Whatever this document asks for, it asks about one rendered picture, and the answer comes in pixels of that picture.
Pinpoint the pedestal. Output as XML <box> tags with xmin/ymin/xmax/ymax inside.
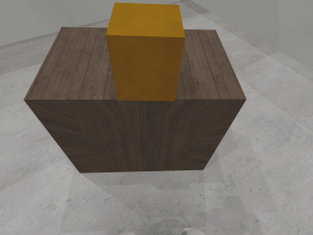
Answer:
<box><xmin>23</xmin><ymin>26</ymin><xmax>246</xmax><ymax>173</ymax></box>

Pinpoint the carton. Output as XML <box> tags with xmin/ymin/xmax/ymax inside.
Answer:
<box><xmin>106</xmin><ymin>2</ymin><xmax>185</xmax><ymax>102</ymax></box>

